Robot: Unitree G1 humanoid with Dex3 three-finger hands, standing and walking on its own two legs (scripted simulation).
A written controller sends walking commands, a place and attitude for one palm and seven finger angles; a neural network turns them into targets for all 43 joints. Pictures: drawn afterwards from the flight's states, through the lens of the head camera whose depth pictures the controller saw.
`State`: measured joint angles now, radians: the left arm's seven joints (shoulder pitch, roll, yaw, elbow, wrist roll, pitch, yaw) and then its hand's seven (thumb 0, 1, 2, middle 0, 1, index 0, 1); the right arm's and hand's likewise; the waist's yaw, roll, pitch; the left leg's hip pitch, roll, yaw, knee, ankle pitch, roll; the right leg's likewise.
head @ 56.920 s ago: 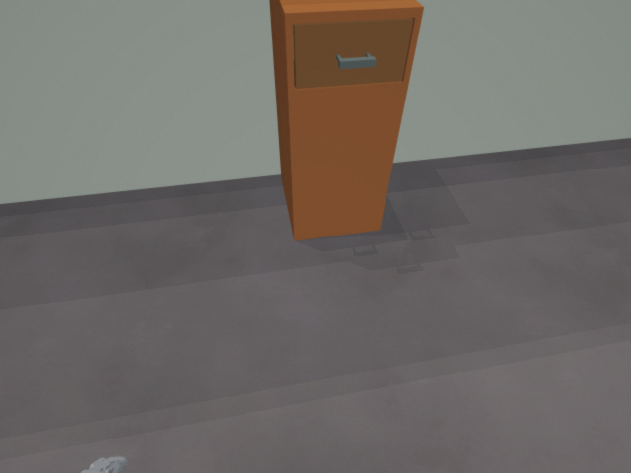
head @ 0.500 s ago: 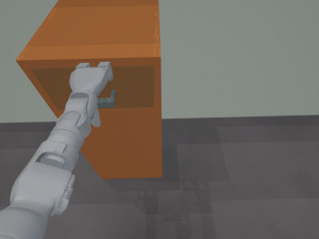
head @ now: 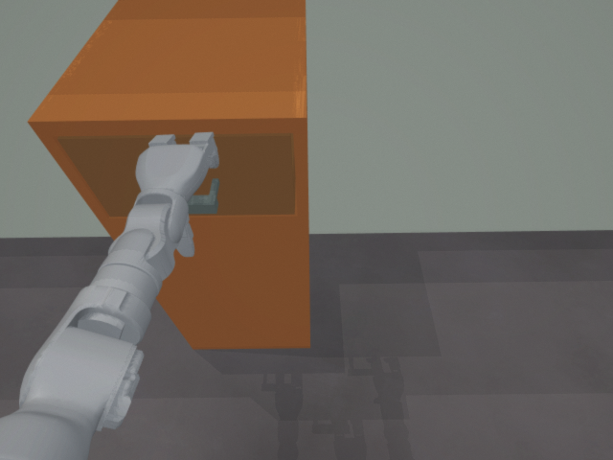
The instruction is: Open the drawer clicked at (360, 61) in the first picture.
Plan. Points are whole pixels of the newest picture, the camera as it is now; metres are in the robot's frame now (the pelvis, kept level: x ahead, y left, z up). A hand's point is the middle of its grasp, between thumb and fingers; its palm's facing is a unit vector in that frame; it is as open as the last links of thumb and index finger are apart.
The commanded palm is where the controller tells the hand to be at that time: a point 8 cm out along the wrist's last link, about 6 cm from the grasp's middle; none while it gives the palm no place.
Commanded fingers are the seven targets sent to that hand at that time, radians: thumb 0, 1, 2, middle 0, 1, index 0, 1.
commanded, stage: lower the fingers behind the handle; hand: left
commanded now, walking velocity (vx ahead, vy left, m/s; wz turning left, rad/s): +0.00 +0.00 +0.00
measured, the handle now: (185, 194) +0.51 +0.19 +0.03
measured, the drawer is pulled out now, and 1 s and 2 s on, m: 0.00 0.00 0.00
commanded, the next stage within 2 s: lift the fingers back up to retry in 1.22 s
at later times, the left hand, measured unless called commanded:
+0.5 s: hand (180, 218) +0.46 +0.19 +0.03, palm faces +0.00 -0.03 -1.00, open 13.7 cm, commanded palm +0.44 +0.19 +0.08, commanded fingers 0.00 -0.50 0.30 -0.30 -1.20 -0.30 -1.20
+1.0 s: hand (181, 219) +0.46 +0.19 +0.03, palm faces +0.02 +0.00 -1.00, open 13.8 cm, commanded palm +0.44 +0.18 +0.06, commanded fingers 0.00 -0.50 0.30 -0.30 -1.20 -0.30 -1.20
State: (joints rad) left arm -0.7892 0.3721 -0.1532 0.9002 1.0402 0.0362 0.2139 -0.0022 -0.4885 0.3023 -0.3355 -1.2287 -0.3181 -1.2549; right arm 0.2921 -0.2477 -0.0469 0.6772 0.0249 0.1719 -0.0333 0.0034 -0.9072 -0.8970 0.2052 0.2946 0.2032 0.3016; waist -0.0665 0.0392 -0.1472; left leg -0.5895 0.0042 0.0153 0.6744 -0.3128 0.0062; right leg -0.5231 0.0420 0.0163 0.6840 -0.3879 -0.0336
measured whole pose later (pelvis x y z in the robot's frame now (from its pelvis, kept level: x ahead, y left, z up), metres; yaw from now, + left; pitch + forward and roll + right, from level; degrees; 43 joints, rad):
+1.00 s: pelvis -0.03 +0.02 -0.02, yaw +0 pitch +18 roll -2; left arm -0.91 0.36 -0.19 1.08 1.08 0.09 0.34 0.00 -0.49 0.30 -0.32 -1.25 -0.29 -1.29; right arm 0.35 -0.24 -0.06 0.69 0.00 0.13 -0.03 0.00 -0.91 -0.90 0.21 0.29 0.20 0.30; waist -0.10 0.03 -0.16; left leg -0.83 0.00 0.01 0.86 -0.34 0.04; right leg -0.75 0.04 0.01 0.84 -0.41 0.00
